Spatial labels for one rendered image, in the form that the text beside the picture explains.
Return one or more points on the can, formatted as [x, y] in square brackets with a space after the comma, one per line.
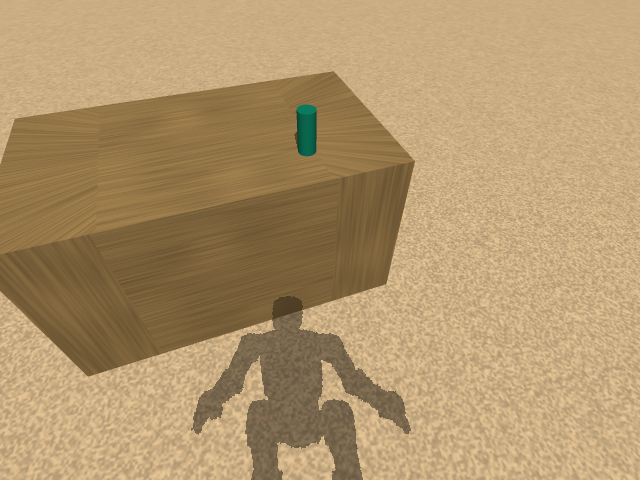
[306, 129]

